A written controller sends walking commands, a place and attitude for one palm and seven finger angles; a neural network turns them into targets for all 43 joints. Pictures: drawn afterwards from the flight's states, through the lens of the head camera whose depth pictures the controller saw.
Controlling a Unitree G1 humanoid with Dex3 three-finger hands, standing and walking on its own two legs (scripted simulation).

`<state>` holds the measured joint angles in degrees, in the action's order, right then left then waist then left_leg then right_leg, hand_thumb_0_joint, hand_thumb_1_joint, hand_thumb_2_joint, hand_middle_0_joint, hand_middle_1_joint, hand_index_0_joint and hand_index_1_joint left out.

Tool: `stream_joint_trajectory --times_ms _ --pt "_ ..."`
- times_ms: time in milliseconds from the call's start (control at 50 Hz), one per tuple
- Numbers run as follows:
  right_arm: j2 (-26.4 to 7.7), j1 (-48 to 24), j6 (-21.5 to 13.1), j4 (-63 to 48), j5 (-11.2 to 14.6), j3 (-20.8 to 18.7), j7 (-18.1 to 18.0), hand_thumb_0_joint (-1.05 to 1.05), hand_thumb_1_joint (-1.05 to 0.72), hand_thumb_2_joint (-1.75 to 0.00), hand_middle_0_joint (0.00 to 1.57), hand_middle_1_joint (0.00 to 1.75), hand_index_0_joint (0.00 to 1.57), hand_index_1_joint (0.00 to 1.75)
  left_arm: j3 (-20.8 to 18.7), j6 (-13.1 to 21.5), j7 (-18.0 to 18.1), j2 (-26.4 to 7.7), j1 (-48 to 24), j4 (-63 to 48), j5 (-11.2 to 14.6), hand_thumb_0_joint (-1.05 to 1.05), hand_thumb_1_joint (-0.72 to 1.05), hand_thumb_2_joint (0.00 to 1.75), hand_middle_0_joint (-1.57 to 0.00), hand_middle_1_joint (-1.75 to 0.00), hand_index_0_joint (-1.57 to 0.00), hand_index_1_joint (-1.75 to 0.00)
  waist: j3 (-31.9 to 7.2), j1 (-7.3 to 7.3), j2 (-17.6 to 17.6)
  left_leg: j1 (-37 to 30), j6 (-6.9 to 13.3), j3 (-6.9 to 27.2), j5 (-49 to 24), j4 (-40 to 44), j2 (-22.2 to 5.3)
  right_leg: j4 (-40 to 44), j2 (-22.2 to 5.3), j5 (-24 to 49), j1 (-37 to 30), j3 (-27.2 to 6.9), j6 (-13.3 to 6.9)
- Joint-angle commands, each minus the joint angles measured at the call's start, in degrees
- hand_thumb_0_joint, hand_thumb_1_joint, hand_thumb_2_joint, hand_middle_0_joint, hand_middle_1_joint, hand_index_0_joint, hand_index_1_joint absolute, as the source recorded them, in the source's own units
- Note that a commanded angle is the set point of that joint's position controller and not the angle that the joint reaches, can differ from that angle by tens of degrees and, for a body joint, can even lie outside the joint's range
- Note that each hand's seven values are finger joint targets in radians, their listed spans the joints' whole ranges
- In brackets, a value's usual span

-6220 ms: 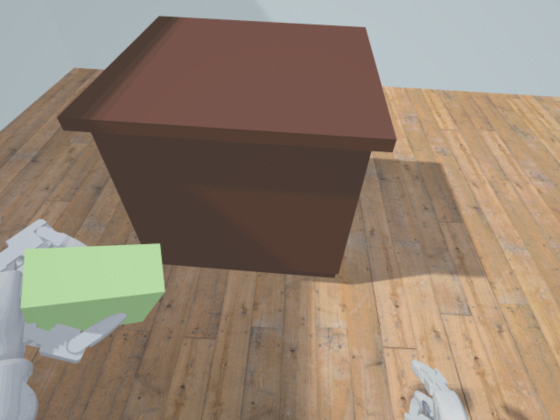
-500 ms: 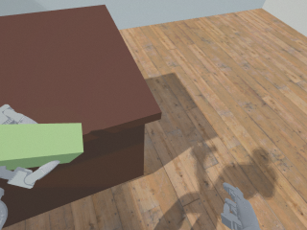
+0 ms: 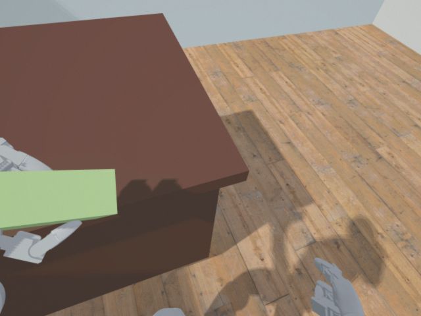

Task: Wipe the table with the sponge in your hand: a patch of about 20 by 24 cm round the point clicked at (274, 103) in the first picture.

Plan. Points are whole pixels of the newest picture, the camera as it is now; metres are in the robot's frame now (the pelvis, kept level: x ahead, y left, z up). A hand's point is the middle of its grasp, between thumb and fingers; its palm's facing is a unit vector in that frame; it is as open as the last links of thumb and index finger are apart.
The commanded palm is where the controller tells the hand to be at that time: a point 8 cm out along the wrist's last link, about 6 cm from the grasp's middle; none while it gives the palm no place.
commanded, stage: shuffle to correct the standing spot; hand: left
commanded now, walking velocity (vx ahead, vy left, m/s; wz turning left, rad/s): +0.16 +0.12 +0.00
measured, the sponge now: (71, 200) +0.22 +0.21 +0.17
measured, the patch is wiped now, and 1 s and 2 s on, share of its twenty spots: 0.00 0.00 0.00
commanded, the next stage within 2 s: come to a stop and stand still in 0.06 s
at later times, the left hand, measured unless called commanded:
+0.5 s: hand (41, 139) +0.31 +0.28 +0.19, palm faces +0.37 -0.85 -0.39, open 9.6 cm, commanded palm +0.26 +0.32 +0.21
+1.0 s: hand (20, 124) +0.32 +0.31 +0.20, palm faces +0.40 -0.82 -0.41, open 9.6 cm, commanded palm +0.23 +0.31 +0.21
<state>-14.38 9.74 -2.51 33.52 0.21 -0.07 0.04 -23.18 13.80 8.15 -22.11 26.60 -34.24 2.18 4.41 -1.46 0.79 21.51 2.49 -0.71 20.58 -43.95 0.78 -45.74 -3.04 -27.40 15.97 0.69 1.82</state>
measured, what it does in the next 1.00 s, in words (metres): steps on the spot: right foot, then left foot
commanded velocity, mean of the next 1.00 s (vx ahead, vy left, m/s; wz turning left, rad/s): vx -0.05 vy -0.03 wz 0.00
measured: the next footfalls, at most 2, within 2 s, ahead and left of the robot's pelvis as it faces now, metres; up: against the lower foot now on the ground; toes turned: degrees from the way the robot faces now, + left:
right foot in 0.22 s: +0.08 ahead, -0.07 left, +0.00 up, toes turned -2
left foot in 0.40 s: +0.06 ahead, +0.14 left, +0.00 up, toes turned -3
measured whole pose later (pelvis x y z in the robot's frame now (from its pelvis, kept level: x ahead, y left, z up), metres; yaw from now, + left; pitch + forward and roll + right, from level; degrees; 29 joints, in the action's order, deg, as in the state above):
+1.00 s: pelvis +0.05 +0.05 +0.03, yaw -5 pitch +0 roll -1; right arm -13.1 11.6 -6.2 33.1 0.3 0.7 -1.0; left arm -25.2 8.7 6.0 -24.1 15.0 -20.0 2.4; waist 3.9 -2.7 -0.1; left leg 16.4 0.7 -2.6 11.9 -27.8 -2.0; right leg -23.8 0.7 -10.9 13.4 3.6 -0.5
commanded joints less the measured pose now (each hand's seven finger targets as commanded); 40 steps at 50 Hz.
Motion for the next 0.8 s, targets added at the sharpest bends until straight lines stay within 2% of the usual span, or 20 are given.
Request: stream_joint_trajectory --times_ms 0,40,80,100,140,160,180,200,220,260,300,340,380,400,440,480,560,600,700,780 --pt "-4.97 -4.83 -5.03 -9.68 -0.44 -2.79 -1.40 0.00 -0.90 -0.90 0.20 0.30 0.20 0.30 -5.95 2.24 0.62 -10.39 -10.94 -7.67 0.12 0.00 0.10 1.30 -1.20 -1.60 -1.20 -1.60 -5.00 3.17 -14.15 -10.59 9.71 28.66 -1.52 30.83 -16.52 -24.72 3.50 -4.42 19.96 -1.47 -1.94" --pt "-4.32 -5.37 -6.39 -8.77 -0.49 -2.36 -1.61 0.00 -0.90 -0.90 0.20 0.30 0.20 0.30 -5.39 2.41 0.45 -10.29 -13.02 -8.79 -0.56 0.00 0.10 1.30 -1.20 -1.60 -1.20 -1.60 -5.42 2.45 -7.23 -13.94 9.73 22.68 -12.18 28.07 -15.28 -19.47 0.91 -1.79 20.54 -0.65 -1.87" --pt "-4.73 -5.95 -7.24 -8.65 -0.32 -2.06 -1.79 0.00 -0.90 -0.90 0.20 0.30 0.20 0.30 -5.33 2.02 0.31 -10.05 -10.06 -9.89 -0.69 0.00 0.10 1.30 -1.20 -1.60 -1.20 -1.60 -8.94 1.63 -9.43 -14.18 8.66 13.87 -19.42 25.34 -12.58 -5.17 0.53 -0.04 12.52 2.51 -2.01" --pt "-4.76 -5.81 -7.50 -8.83 -0.12 -1.90 -1.68 0.00 -0.90 -0.90 0.20 0.30 0.20 0.30 -4.77 1.53 0.27 -8.69 -5.91 -8.52 -0.56 0.00 0.10 1.30 -1.20 -1.60 -1.20 -1.60 -10.07 1.30 -10.98 -11.89 7.54 9.46 -18.61 23.87 -10.92 3.59 1.32 1.84 5.85 4.31 -2.17" --pt "-5.29 -5.58 -7.27 -9.29 -0.21 -1.62 -1.43 0.00 -0.90 -0.90 0.20 0.30 0.20 0.30 -5.12 0.66 0.42 -8.33 -0.17 -7.09 -0.26 0.00 0.10 1.30 -1.20 -1.60 -1.20 -1.60 -11.74 0.73 -9.40 -4.35 4.53 6.19 -12.04 19.85 -8.33 17.49 3.07 11.63 -8.34 7.09 -2.47" --pt "-5.15 -5.84 -6.57 -9.23 -0.30 -1.24 -1.73 0.00 -0.90 -0.90 0.20 0.30 0.20 0.30 -6.13 0.25 0.59 -8.97 2.77 -4.47 0.12 0.00 0.10 1.30 -1.20 -1.60 -1.20 -1.60 -12.62 0.46 -5.15 2.35 3.07 5.17 -9.27 15.50 -6.78 22.24 1.61 15.81 -17.00 4.73 -3.21" --pt "-4.69 -5.09 -5.97 -9.62 -0.30 -1.56 -1.93 0.00 -0.90 -0.90 0.20 0.30 0.20 0.30 -6.88 0.08 0.60 -9.74 3.00 -4.45 0.29 0.00 0.10 1.30 -1.20 -1.60 -1.20 -1.60 -14.11 0.61 1.85 9.51 1.55 2.07 -5.94 6.71 -4.02 23.66 -4.12 15.91 -24.03 -4.23 -5.99" --pt "-4.65 -4.09 -5.56 -9.67 -0.30 -2.00 -1.91 0.00 -0.90 -0.90 0.20 0.30 0.20 0.30 -8.64 0.04 0.89 -11.79 1.17 -4.93 0.77 0.00 0.10 1.30 -1.20 -1.60 -1.20 -1.60 -15.06 1.22 8.92 12.98 -0.34 -0.36 -1.38 -3.49 -1.13 27.03 -13.83 15.24 -23.62 -18.76 -10.85" --pt "-5.04 -3.32 -5.58 -9.36 0.68 -2.83 -1.76 0.00 -0.90 -0.90 0.20 0.30 0.20 0.30 -8.51 -0.22 0.62 -10.56 0.59 -4.79 1.39 0.00 0.10 1.30 -1.20 -1.60 -1.20 -1.60 -13.46 1.14 11.79 13.26 -2.00 1.04 5.69 -11.66 -0.76 29.82 -19.25 16.88 -18.00 -26.70 -14.48" --pt "-4.51 -3.83 -4.92 -8.45 1.22 -2.18 -1.61 0.00 -0.90 -0.90 0.20 0.30 0.20 0.30 -10.14 -0.50 0.95 -11.51 1.03 -5.72 1.64 0.00 0.10 1.30 -1.20 -1.60 -1.20 -1.60 -10.69 1.41 5.81 11.86 -3.01 4.08 7.56 -12.62 -3.36 27.93 -18.55 28.46 -13.78 -21.21 -14.69" --pt "-3.06 -4.99 -4.60 -7.61 0.74 -0.73 -2.30 0.00 -0.90 -0.90 0.20 0.30 0.20 0.30 -7.79 -0.31 1.76 -8.83 0.07 -5.46 1.02 0.00 0.10 1.30 -1.20 -1.60 -1.20 -1.60 -10.50 1.44 2.36 5.69 -2.62 3.76 6.20 -0.06 -5.01 23.15 -14.87 40.72 -12.93 -11.70 -12.10" --pt "-2.56 -5.19 -4.75 -6.92 -0.02 -0.42 -3.53 0.00 -0.90 -0.90 0.20 0.30 0.20 0.30 -6.18 -0.53 2.40 -7.93 -0.62 -5.85 0.60 0.00 0.10 1.30 -1.20 -1.60 -1.20 -1.60 -12.71 1.78 0.91 -5.96 -2.65 -1.52 -9.96 13.78 -1.50 20.17 -7.55 40.60 -11.45 -2.83 -7.27" --pt "-3.70 -6.96 -5.45 -7.92 0.14 -1.47 -4.88 0.00 -0.90 -0.90 0.20 0.30 0.20 0.30 -3.98 -1.48 2.39 -6.97 -1.96 -8.25 0.97 0.00 0.10 1.30 -1.20 -1.60 -1.20 -1.60 -12.67 0.47 -2.53 -13.47 -1.38 3.68 -30.09 18.29 -6.44 17.25 -2.02 31.82 -7.33 1.21 -2.59" --pt "-4.53 -7.29 -5.69 -8.51 0.63 -2.06 -5.26 0.00 -0.90 -0.90 0.20 0.30 0.20 0.30 -3.36 -1.80 1.97 -7.15 -2.94 -9.36 1.08 0.00 0.10 1.30 -1.20 -1.60 -1.20 -1.60 -11.70 -0.07 -2.85 -13.94 -1.10 4.38 -30.04 18.42 -7.95 19.04 -0.64 25.78 -5.39 0.50 -1.99" --pt "-4.38 -6.79 -5.48 -8.97 0.30 -1.25 -5.35 0.00 -0.90 -0.90 0.20 0.30 0.20 0.30 -2.84 -3.23 1.64 -7.28 -5.45 -9.47 0.18 0.00 0.10 1.30 -1.20 -1.60 -1.20 -1.60 -10.83 0.64 -6.44 -12.25 -1.67 6.11 -38.58 19.69 -7.28 18.50 2.56 30.63 -7.39 1.73 -1.72" --pt "-3.82 -6.58 -5.47 -8.74 -0.07 -1.18 -5.36 0.00 -0.90 -0.90 0.20 0.30 0.20 0.30 -2.48 -3.30 1.59 -7.66 -7.67 -11.60 -0.06 0.00 0.10 1.30 -1.20 -1.60 -1.20 -1.60 -12.15 0.71 -8.58 -15.79 -2.45 5.96 -45.98 20.31 -7.85 17.75 3.24 27.74 -6.37 2.13 -1.84" --pt "-3.44 -5.86 -5.77 -9.22 -0.46 -1.79 -4.24 0.00 -0.90 -0.90 0.20 0.30 0.20 0.30 -2.71 -4.20 0.85 -7.20 -4.94 -11.89 0.36 0.00 0.10 1.30 -1.20 -1.60 -1.20 -1.60 -14.26 0.54 -12.47 -20.29 -3.82 5.05 -48.78 22.12 -9.51 19.70 4.41 18.90 -4.27 2.12 -2.28" --pt "-3.25 -5.57 -5.69 -9.78 -0.64 -1.63 -3.72 0.00 -0.90 -0.90 0.20 0.30 0.20 0.30 -2.54 -4.57 0.39 -6.83 -3.88 -12.06 0.63 0.00 0.10 1.30 -1.20 -1.60 -1.20 -1.60 -14.45 0.37 -12.27 -19.29 -4.07 4.50 -45.93 22.66 -9.86 22.90 4.55 19.13 -5.70 2.08 -2.32" --pt "-3.28 -5.76 -4.24 -10.45 -0.21 -1.32 -4.15 0.00 -0.90 -0.90 0.20 0.30 0.20 0.30 -3.71 -5.66 0.19 -6.81 -0.18 -9.14 1.66 0.00 0.10 1.30 -1.20 -1.60 -1.20 -1.60 -16.00 0.60 -5.16 -12.07 -3.56 1.66 -29.26 22.40 -6.82 27.15 2.70 33.36 -14.33 0.26 -2.18" --pt "-3.04 -5.78 -3.76 -10.13 -0.19 -0.78 -5.04 0.00 -0.90 -0.90 0.20 0.30 0.20 0.30 -2.60 -6.44 0.69 -6.25 -1.37 -7.69 1.91 0.00 0.10 1.30 -1.20 -1.60 -1.20 -1.60 -14.31 0.91 -5.21 -9.95 -2.76 1.35 -17.47 24.02 -5.50 28.88 1.46 29.93 -13.62 -0.82 -2.19"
